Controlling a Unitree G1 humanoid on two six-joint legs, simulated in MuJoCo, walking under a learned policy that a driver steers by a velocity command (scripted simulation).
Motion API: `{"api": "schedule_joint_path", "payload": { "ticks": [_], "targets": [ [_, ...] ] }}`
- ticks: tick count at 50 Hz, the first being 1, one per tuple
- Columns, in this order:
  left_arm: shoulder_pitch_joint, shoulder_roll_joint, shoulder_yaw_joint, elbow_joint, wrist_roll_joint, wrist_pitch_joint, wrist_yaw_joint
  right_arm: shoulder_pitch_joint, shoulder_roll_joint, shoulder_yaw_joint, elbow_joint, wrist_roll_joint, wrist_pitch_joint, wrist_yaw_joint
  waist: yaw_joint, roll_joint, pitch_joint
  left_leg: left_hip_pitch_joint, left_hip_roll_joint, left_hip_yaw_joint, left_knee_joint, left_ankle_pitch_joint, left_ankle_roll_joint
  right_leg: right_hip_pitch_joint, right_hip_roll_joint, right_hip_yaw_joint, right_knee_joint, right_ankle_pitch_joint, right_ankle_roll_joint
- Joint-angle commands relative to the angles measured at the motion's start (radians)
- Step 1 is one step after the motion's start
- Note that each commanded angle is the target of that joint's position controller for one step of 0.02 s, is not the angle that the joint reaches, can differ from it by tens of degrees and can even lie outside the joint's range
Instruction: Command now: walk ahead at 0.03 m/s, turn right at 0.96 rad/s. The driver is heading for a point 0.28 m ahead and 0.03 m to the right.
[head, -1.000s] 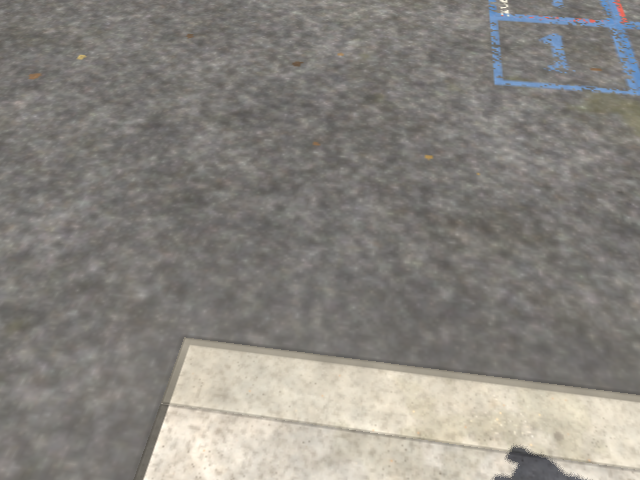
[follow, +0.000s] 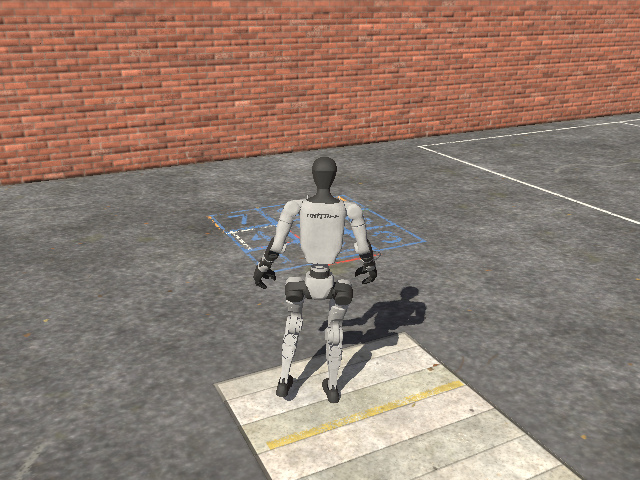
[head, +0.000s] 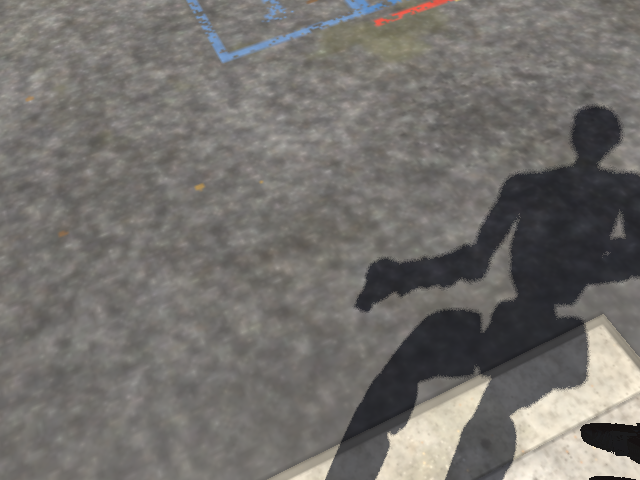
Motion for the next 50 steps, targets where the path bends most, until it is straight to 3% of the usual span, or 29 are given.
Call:
{"api": "schedule_joint_path", "payload": {
  "ticks": [1, 6, 9, 10, 11, 12, 13, 14, 15, 17, 20, 22, 26, 29, 30, 31, 32, 33, 34, 35, 36, 38, 42, 44, 45, 46, 47, 48, 50],
  "targets": [
    [-0.061, 0.184, 0.06, -0.096, -0.004, -0.003, 0.02, 0.045, -0.065, -0.018, -0.035, 0.006, 0.0, -0.003, -0.037, -0.093, -0.25, 0.055, -0.041, 0.005, -0.103, 0.065, -0.019, 0.17, -0.205, 0.315, -0.11, 0.05, -0.144],
    [-0.068, 0.168, 0.057, -0.103, -0.003, 0.012, 0.01, 0.029, -0.083, -0.027, -0.041, 0.012, -0.012, 0.008, -0.013, -0.177, -0.224, 0.149, -0.062, -0.012, -0.284, 0.066, 0.0, 0.159, -0.18, 0.409, -0.067, 0.0, -0.114],
    [-0.105, 0.15, 0.05, -0.116, -0.016, 0.019, 0.004, 0.112, -0.108, -0.046, -0.015, 0.014, -0.024, 0.016, -0.057, -0.183, -0.219, 0.336, -0.033, 0.012, -0.558, 0.201, 0.034, 0.111, -0.123, 0.427, 0.017, -0.023, -0.064],
    [-0.046, 0.095, 0.034, -0.111, -0.013, 0.022, 0.001, 0.124, -0.161, -0.061, -0.017, 0.003, -0.019, 0.011, -0.029, -0.051, -0.253, 0.471, 0.138, -0.112, -0.619, 0.224, 0.096, 0.019, -0.049, 0.338, 0.171, -0.316, -0.015],
    [0.003, 0.075, 0.027, -0.126, -0.019, 0.017, -0.001, 0.089, -0.228, -0.068, -0.031, -0.023, -0.003, 0.004, 0.03, 0.242, -0.211, 0.511, 0.337, -0.358, -0.672, 0.341, 0.243, -0.184, 0.103, 0.102, 0.384, -0.532, 0.046],
    [-0.002, 0.176, 0.055, -0.124, -0.004, 0.0, -0.008, 0.077, -0.182, -0.063, -0.048, -0.046, -0.007, 0.001, 0.016, 0.265, -0.185, 0.441, 0.428, -0.466, -0.697, 0.307, 0.33, -0.249, 0.001, 0.074, 0.599, -0.492, 0.093],
    [-0.001, 0.224, 0.069, -0.098, -0.011, 0.0, -0.011, 0.028, -0.124, -0.046, -0.073, -0.037, -0.006, -0.009, 0.018, 0.188, -0.162, 0.411, 0.377, -0.345, -0.682, 0.25, 0.312, -0.241, -0.048, 0.048, 0.679, -0.409, 0.113],
    [0.005, 0.215, 0.071, -0.075, -0.012, 0.009, -0.01, -0.004, -0.093, -0.038, -0.082, -0.022, 0.002, -0.02, 0.018, 0.132, -0.135, 0.389, 0.298, -0.225, -0.668, 0.195, 0.266, -0.237, -0.067, 0.025, 0.722, -0.338, 0.127],
    [0.009, 0.183, 0.061, -0.066, -0.003, 0.016, -0.007, 0.002, -0.088, -0.033, -0.082, -0.008, 0.007, -0.029, 0.005, 0.103, -0.129, 0.393, 0.259, -0.169, -0.658, 0.211, 0.25, -0.245, -0.072, 0.005, 0.783, -0.294, 0.138],
    [-0.014, 0.122, 0.036, -0.076, -0.005, 0.015, -0.011, 0.053, -0.098, -0.027, -0.067, -0.007, 0.016, -0.035, -0.022, 0.072, -0.114, 0.404, 0.236, -0.084, -0.66, 0.339, 0.267, -0.249, -0.087, -0.055, 0.784, -0.274, 0.152],
    [-0.079, 0.083, 0.013, -0.099, -0.005, 0.004, -0.006, 0.134, -0.128, -0.034, -0.043, -0.013, 0.025, -0.025, -0.072, 0.116, -0.156, 0.522, 0.251, -0.047, -0.641, 0.463, 0.303, -0.246, -0.106, -0.074, 0.642, -0.31, 0.17],
    [-0.085, 0.067, 0.001, -0.097, 0.003, 0.001, -0.007, 0.132, -0.15, -0.041, -0.038, -0.006, 0.029, -0.015, -0.073, 0.143, -0.186, 0.535, 0.262, -0.017, -0.623, 0.515, 0.309, -0.17, -0.12, -0.088, 0.523, -0.342, 0.17],
    [-0.064, 0.067, -0.007, -0.071, 0.0, 0.003, -0.013, 0.138, -0.172, -0.044, -0.017, 0.016, 0.034, 0.002, -0.071, 0.197, -0.199, 0.49, 0.276, 0.017, -0.6, 0.553, 0.306, 0.014, -0.106, -0.144, 0.269, -0.327, 0.147],
    [0.018, 0.059, -0.005, -0.021, 0.002, 0.005, -0.022, 0.158, -0.147, -0.029, 0.012, 0.043, 0.034, 0.002, -0.024, 0.173, -0.196, 0.419, 0.248, 0.055, -0.516, 0.507, 0.239, 0.235, -0.078, -0.174, -0.117, -0.079, 0.077],
    [0.025, 0.09, -0.001, -0.024, 0.006, 0.007, -0.019, 0.208, -0.11, -0.016, 0.03, 0.033, 0.024, 0.007, -0.035, 0.098, -0.219, 0.318, 0.212, 0.092, -0.458, 0.374, 0.159, 0.379, -0.147, -0.077, -0.144, 0.045, 0.044],
    [0.03, 0.172, 0.01, -0.043, 0.017, 0.013, -0.005, 0.218, -0.032, 0.015, 0.001, -0.028, 0.009, 0.022, -0.069, -0.198, -0.265, 0.123, 0.114, 0.195, -0.253, -0.029, 0.056, 0.528, -0.387, 0.191, -0.086, 0.424, -0.041],
    [0.002, 0.139, 0.0, -0.04, 0.049, 0.0, -0.014, 0.133, -0.067, 0.005, -0.025, -0.016, 0.008, 0.012, -0.016, -0.259, -0.24, 0.076, 0.077, 0.158, -0.173, -0.251, 0.018, 0.359, -0.482, 0.253, -0.111, 0.404, -0.203],
    [-0.023, 0.104, -0.009, -0.04, 0.055, -0.018, -0.02, 0.116, -0.124, -0.012, -0.017, 0.001, 0.014, 0.004, -0.006, -0.19, -0.194, 0.088, 0.088, 0.13, -0.076, -0.244, 0.001, 0.316, -0.437, 0.217, -0.135, 0.345, -0.217],
    [-0.051, 0.076, -0.017, -0.021, 0.05, -0.031, -0.02, 0.128, -0.121, -0.017, -0.005, 0.007, 0.021, 0.002, -0.023, -0.179, -0.178, 0.083, 0.091, 0.117, -0.045, -0.199, -0.006, 0.304, -0.386, 0.161, -0.132, 0.306, -0.18],
    [-0.072, 0.083, -0.016, -0.016, 0.039, -0.038, -0.02, 0.152, -0.116, -0.02, 0.017, 0.006, 0.031, -0.003, -0.031, -0.169, -0.164, 0.084, 0.09, 0.116, -0.029, -0.163, -0.017, 0.296, -0.35, 0.123, -0.127, 0.302, -0.152],
    [-0.093, 0.082, -0.017, -0.007, 0.03, -0.043, -0.019, 0.167, -0.116, -0.022, 0.022, -0.001, 0.039, -0.007, -0.04, -0.165, -0.152, 0.1, 0.092, 0.109, -0.017, -0.119, -0.028, 0.275, -0.341, 0.104, -0.116, 0.377, -0.146],
    [-0.106, 0.057, -0.025, 0.01, 0.03, -0.043, -0.016, 0.194, -0.081, -0.012, 0.032, 0.005, 0.04, -0.005, -0.057, -0.147, -0.167, 0.176, 0.082, 0.12, -0.058, -0.077, -0.036, 0.249, -0.306, 0.05, -0.096, 0.452, -0.138],
    [-0.088, 0.044, -0.027, 0.043, 0.026, -0.033, -0.018, 0.157, -0.053, 0.006, 0.021, 0.012, 0.04, -0.002, -0.025, -0.154, -0.17, 0.256, 0.069, 0.138, -0.27, -0.052, -0.023, 0.272, -0.305, 0.077, -0.069, 0.399, -0.148],
    [-0.103, 0.029, -0.035, 0.06, 0.015, -0.032, -0.018, 0.192, -0.045, 0.011, 0.036, 0.008, 0.037, 0.002, -0.056, -0.136, -0.166, 0.363, 0.058, 0.15, -0.486, 0.118, -0.002, 0.242, -0.286, 0.08, -0.058, 0.298, -0.121],
    [-0.075, 0.02, -0.038, 0.078, 0.013, -0.037, -0.02, 0.201, -0.059, 0.012, 0.039, -0.006, 0.033, 0.003, -0.06, -0.103, -0.165, 0.445, 0.07, 0.126, -0.57, 0.283, 0.016, 0.207, -0.262, 0.079, -0.065, 0.184, -0.078],
    [-0.043, 0.012, -0.041, 0.091, 0.028, -0.046, -0.021, 0.205, -0.107, 0.006, 0.031, -0.017, 0.032, -0.001, -0.037, -0.036, -0.17, 0.511, 0.13, 0.06, -0.565, 0.464, 0.039, 0.166, -0.216, 0.053, -0.043, 0.044, -0.027],
    [0.003, 0.018, -0.035, 0.097, 0.035, -0.051, -0.025, 0.183, -0.167, -0.011, 0.045, -0.005, 0.032, -0.002, 0.019, 0.093, -0.152, 0.464, 0.131, 0.082, -0.503, 0.395, 0.084, 0.164, -0.153, -0.011, -0.069, -0.053, 0.013],
    [-0.046, 0.04, -0.034, 0.108, 0.04, -0.049, -0.021, 0.167, -0.11, -0.001, 0.037, 0.001, 0.028, 0.006, -0.028, 0.072, -0.135, 0.395, 0.116, 0.08, -0.523, 0.265, 0.107, 0.208, -0.13, -0.038, -0.048, -0.089, 0.046],
    [-0.081, 0.033, -0.03, 0.113, 0.03, -0.039, -0.011, 0.155, -0.078, 0.011, 0.044, -0.012, 0.018, 0.006, -0.034, 0.06, -0.104, 0.355, 0.101, 0.083, -0.545, 0.194, 0.089, 0.208, -0.131, -0.046, -0.023, -0.081, 0.046]
  ]
}}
